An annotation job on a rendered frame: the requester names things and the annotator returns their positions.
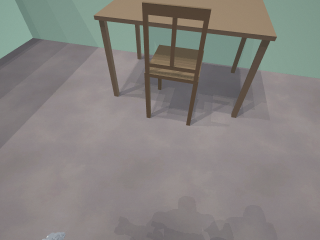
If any chair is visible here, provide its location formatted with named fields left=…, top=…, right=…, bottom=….
left=142, top=1, right=212, bottom=126

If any table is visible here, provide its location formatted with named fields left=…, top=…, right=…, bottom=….
left=94, top=0, right=277, bottom=118

